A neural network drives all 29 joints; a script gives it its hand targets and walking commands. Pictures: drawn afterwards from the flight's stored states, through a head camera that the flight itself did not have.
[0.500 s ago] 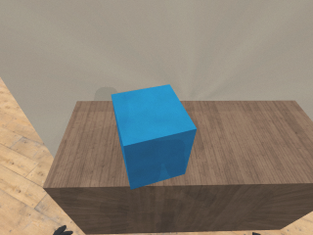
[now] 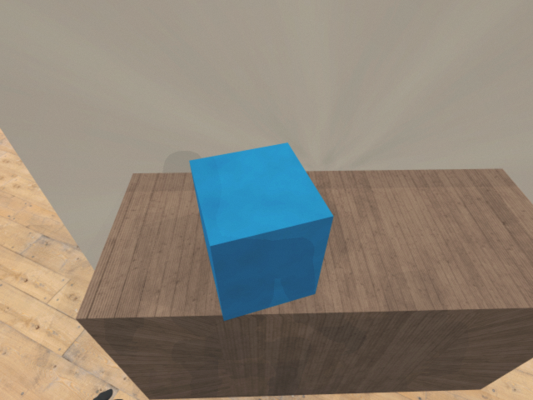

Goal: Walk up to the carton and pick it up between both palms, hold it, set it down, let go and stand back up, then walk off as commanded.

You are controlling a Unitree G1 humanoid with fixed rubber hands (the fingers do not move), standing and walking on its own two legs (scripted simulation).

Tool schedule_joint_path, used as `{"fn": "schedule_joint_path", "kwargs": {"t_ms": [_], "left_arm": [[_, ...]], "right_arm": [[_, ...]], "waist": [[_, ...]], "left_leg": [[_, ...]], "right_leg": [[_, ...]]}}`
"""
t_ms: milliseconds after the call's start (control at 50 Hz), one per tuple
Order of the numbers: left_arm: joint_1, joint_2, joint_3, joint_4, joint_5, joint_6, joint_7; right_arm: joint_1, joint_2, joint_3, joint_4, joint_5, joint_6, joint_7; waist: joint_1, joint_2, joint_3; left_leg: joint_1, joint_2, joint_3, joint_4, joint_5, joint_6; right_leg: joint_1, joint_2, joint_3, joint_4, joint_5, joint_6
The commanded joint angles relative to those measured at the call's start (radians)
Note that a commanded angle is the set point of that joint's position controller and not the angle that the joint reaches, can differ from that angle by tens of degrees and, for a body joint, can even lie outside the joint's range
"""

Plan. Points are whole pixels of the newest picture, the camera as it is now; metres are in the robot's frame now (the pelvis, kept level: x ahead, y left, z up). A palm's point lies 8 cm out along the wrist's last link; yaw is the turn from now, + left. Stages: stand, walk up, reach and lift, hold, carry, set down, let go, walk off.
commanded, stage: stand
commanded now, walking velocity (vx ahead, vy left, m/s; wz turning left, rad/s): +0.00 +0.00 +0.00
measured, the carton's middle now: (256, 231) +0.44 +0.04 -0.04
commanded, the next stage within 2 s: walk off in 0.42 s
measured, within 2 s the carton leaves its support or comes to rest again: neither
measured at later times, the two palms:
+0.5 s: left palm out of the picture +0.10 +0.29 -0.11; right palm out of the picture +0.08 -0.27 -0.12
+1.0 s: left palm out of the picture -0.01 +0.33 -0.17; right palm out of the picture -0.02 -0.24 -0.13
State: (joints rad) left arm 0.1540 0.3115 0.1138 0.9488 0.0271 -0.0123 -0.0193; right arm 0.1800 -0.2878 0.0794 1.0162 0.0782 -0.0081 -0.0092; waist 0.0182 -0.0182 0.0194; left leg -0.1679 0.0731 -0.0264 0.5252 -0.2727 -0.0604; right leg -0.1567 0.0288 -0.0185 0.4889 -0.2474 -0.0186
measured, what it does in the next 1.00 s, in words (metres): lifts its right foot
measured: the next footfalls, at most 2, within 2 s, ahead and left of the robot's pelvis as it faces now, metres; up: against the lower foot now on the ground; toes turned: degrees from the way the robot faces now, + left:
right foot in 1.28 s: -0.17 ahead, -0.08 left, +0.00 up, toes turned +2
left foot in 1.80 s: -0.24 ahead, +0.12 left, +0.00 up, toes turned -5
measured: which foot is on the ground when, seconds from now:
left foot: down 0.00-1.00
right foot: down 0.00-0.88, up 0.90-1.00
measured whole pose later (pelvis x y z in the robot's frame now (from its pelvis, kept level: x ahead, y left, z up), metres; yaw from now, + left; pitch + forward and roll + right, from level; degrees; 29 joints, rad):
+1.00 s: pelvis -0.08 +0.04 -0.03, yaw +0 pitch -6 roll -3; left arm 0.14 0.33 0.11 0.95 0.02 0.07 0.03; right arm 0.17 -0.32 0.08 0.87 0.08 0.05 -0.02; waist -0.01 -0.03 0.28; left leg -0.34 0.02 -0.03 0.80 -0.36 0.02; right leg -0.42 0.10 0.06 1.09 -0.50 0.00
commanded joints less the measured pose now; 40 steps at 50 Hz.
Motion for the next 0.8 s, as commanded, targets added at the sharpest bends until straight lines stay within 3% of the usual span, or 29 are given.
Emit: {"fn": "schedule_joint_path", "kwargs": {"t_ms": [0,20,40,100,140,160,180,200,240,260,280,300,340,360,380,400,440,460,500,540,580,600,620,640,660,700,720,740,780], "left_arm": [[-0.039,0.249,-0.002,0.017,-0.014,-0.038,0.009],[-0.065,0.253,-0.003,0.014,-0.016,-0.034,0.008],[-0.050,0.239,-0.008,0.010,-0.016,-0.039,0.006],[-0.051,0.228,-0.011,0.004,-0.021,-0.036,0.013],[-0.043,0.235,-0.005,0.019,-0.023,-0.037,0.014],[-0.028,0.253,-0.007,0.027,-0.021,-0.040,0.013],[-0.039,0.253,-0.001,0.019,-0.022,-0.040,0.014],[-0.061,0.260,-0.002,0.013,-0.011,-0.031,0.016],[-0.070,0.223,-0.009,0.012,-0.021,-0.035,0.014],[-0.061,0.251,0.003,0.013,-0.015,-0.035,0.017],[-0.074,0.247,-0.004,0.010,-0.018,-0.037,0.015],[-0.084,0.259,0.003,0.013,-0.017,-0.037,0.017],[-0.061,0.238,-0.006,0.022,-0.019,-0.030,0.011],[-0.056,0.247,-0.005,0.018,-0.021,-0.035,0.014],[-0.064,0.242,-0.006,0.020,-0.027,-0.038,0.011],[-0.056,0.249,-0.002,0.022,-0.022,-0.035,0.008],[-0.066,0.244,-0.002,0.010,-0.020,-0.032,0.015],[-0.061,0.260,0.001,0.017,-0.022,-0.035,0.010],[-0.034,0.234,-0.007,0.023,-0.031,-0.035,0.015],[-0.046,0.260,-0.005,0.020,-0.024,-0.041,0.013],[-0.060,0.242,-0.009,0.025,-0.022,-0.035,0.018],[-0.007,0.307,0.006,-0.048,-0.034,-0.007,0.039],[-0.002,0.295,0.002,-0.085,-0.037,0.000,0.043],[0.014,0.295,0.008,-0.098,-0.036,-0.002,0.040],[-0.003,0.296,0.005,-0.115,-0.032,0.000,0.045],[0.002,0.306,0.016,-0.150,-0.021,0.007,0.049],[-0.008,0.297,0.011,-0.153,-0.017,0.010,0.053],[-0.028,0.305,0.014,-0.159,-0.011,0.009,0.055],[-0.061,0.300,0.016,-0.188,-0.006,0.020,0.059]], "right_arm": [[-0.078,-0.249,-0.095,-0.079,-0.130,-0.033,-0.007],[-0.066,-0.270,-0.100,-0.074,-0.125,-0.036,-0.013],[-0.073,-0.281,-0.102,-0.071,-0.126,-0.035,-0.008],[-0.099,-0.275,-0.099,-0.075,-0.118,-0.031,-0.009],[-0.099,-0.268,-0.097,-0.077,-0.117,-0.035,-0.013],[-0.086,-0.272,-0.092,-0.077,-0.118,-0.035,-0.013],[-0.091,-0.260,-0.094,-0.071,-0.120,-0.036,-0.012],[-0.122,-0.250,-0.090,-0.082,-0.119,-0.027,-0.011],[-0.089,-0.277,-0.095,-0.064,-0.115,-0.031,-0.012],[-0.096,-0.263,-0.101,-0.063,-0.120,-0.030,-0.018],[-0.096,-0.245,-0.093,-0.076,-0.116,-0.029,-0.012],[-0.099,-0.255,-0.093,-0.073,-0.118,-0.031,-0.012],[-0.097,-0.281,-0.094,-0.070,-0.124,-0.031,-0.015],[-0.108,-0.268,-0.096,-0.072,-0.122,-0.029,-0.013],[-0.120,-0.282,-0.101,-0.070,-0.117,-0.027,-0.017],[-0.113,-0.267,-0.096,-0.072,-0.119,-0.028,-0.012],[-0.105,-0.260,-0.094,-0.072,-0.117,-0.027,-0.013],[-0.111,-0.274,-0.097,-0.064,-0.118,-0.027,-0.010],[-0.097,-0.260,-0.091,-0.057,-0.117,-0.029,-0.009],[-0.082,-0.251,-0.089,-0.057,-0.115,-0.025,-0.008],[-0.063,-0.252,-0.090,-0.054,-0.117,-0.030,-0.007],[-0.087,-0.310,-0.154,-0.121,-0.087,0.004,-0.007],[-0.080,-0.292,-0.155,-0.117,-0.085,0.006,-0.013],[-0.057,-0.296,-0.160,-0.129,-0.080,0.008,-0.014],[-0.028,-0.283,-0.167,-0.140,-0.081,0.018,-0.013],[-0.004,-0.260,-0.167,-0.170,-0.083,0.033,-0.009],[0.003,-0.252,-0.172,-0.174,-0.083,0.041,-0.008],[0.034,-0.251,-0.173,-0.191,-0.091,0.043,-0.006],[0.096,-0.256,-0.177,-0.195,-0.088,0.047,-0.005]], "waist": [[-0.007,0.073,0.070],[-0.024,0.113,0.064],[-0.007,0.164,0.044],[-0.006,0.095,0.045],[-0.009,0.087,0.030],[-0.012,0.129,0.050],[0.006,0.121,0.039],[0.000,0.100,0.057],[-0.021,0.155,0.030],[-0.006,0.134,0.027],[-0.020,0.119,-0.002],[-0.013,0.147,0.021],[-0.013,0.145,0.049],[-0.003,0.109,0.010],[-0.008,0.128,0.029],[-0.017,0.089,0.047],[-0.022,0.137,0.068],[-0.018,0.114,0.042],[-0.005,0.138,0.033],[-0.003,0.085,0.048],[-0.028,0.094,0.063],[0.002,0.071,0.133],[-0.002,0.089,0.107],[-0.003,0.062,0.088],[-0.013,-0.007,0.067],[-0.011,-0.054,0.038],[-0.017,-0.096,0.036],[-0.027,-0.076,0.034],[-0.045,-0.085,0.042]], "left_leg": [[-0.050,0.040,-0.046,-0.175,0.120,0.089],[-0.070,0.038,-0.055,-0.172,0.108,0.093],[-0.067,0.039,-0.052,-0.180,0.131,0.093],[-0.047,0.045,-0.059,-0.173,0.166,0.092],[-0.030,0.045,-0.059,-0.180,0.176,0.094],[-0.026,0.053,-0.075,-0.179,0.181,0.095],[-0.044,0.048,-0.063,-0.184,0.145,0.096],[-0.061,0.050,-0.061,-0.186,0.151,0.091],[-0.060,0.037,-0.057,-0.183,0.162,0.087],[-0.049,0.042,-0.054,-0.186,0.147,0.088],[-0.034,0.047,-0.067,-0.184,0.155,0.091],[-0.037,0.051,-0.056,-0.181,0.169,0.093],[-0.059,0.050,-0.062,-0.192,0.171,0.093],[-0.037,0.047,-0.059,-0.179,0.193,0.091],[-0.032,0.047,-0.055,-0.170,0.207,0.089],[-0.045,0.046,-0.049,-0.173,0.157,0.085],[-0.051,0.044,-0.053,-0.175,0.161,0.085],[-0.040,0.046,-0.061,-0.185,0.117,0.092],[-0.039,0.046,-0.054,-0.180,0.152,0.089],[-0.036,0.039,-0.051,-0.189,0.129,0.082],[-0.047,0.040,-0.056,-0.182,0.107,0.093],[-0.118,-0.002,-0.075,0.021,0.378,0.090],[-0.090,-0.006,-0.048,0.052,0.423,0.097],[-0.081,-0.028,-0.025,0.117,0.395,0.096],[-0.074,-0.054,-0.026,0.185,0.310,0.104],[-0.104,-0.100,-0.006,0.312,-0.001,0.107],[-0.122,-0.109,-0.006,0.364,-0.205,0.114],[-0.124,-0.096,-0.043,0.400,-0.291,0.131],[-0.096,-0.076,-0.053,0.354,-0.264,0.150]], "right_leg": [[-0.026,-0.150,0.139,-0.219,0.001,-0.022],[-0.020,-0.160,0.155,-0.230,0.021,-0.026],[0.012,-0.164,0.142,-0.216,0.051,-0.023],[0.000,-0.156,0.131,-0.201,0.091,-0.028],[0.005,-0.158,0.135,-0.199,0.104,-0.024],[-0.008,-0.154,0.133,-0.197,0.104,-0.023],[0.013,-0.149,0.144,-0.200,0.063,-0.018],[0.005,-0.152,0.136,-0.199,0.059,-0.022],[0.030,-0.161,0.136,-0.191,0.151,-0.025],[0.038,-0.163,0.141,-0.194,0.103,-0.029],[0.033,-0.158,0.137,-0.192,0.098,-0.030],[0.021,-0.163,0.144,-0.192,0.110,-0.029],[0.034,-0.149,0.118,-0.199,0.126,-0.025],[0.056,-0.147,0.115,-0.185,0.126,-0.016],[0.008,-0.163,0.136,-0.193,0.130,-0.020],[0.011,-0.152,0.131,-0.211,0.092,-0.018],[-0.011,-0.163,0.141,-0.213,0.078,-0.026],[-0.001,-0.155,0.140,-0.205,0.070,-0.027],[0.017,-0.158,0.149,-0.201,0.084,-0.027],[-0.002,-0.150,0.146,-0.213,0.052,-0.020],[0.000,-0.166,0.160,-0.222,0.060,-0.028],[-0.075,-0.200,0.161,-0.051,0.466,-0.055],[-0.103,-0.204,0.149,0.004,0.562,-0.085],[-0.097,-0.230,0.173,-0.010,0.606,-0.113],[-0.115,-0.251,0.180,-0.023,0.612,-0.135],[-0.110,-0.333,0.261,-0.043,0.694,-0.208],[-0.123,-0.352,0.276,-0.051,0.688,-0.222],[-0.159,-0.375,0.306,-0.035,0.677,-0.240],[-0.202,-0.359,0.276,0.010,0.636,-0.238]]}}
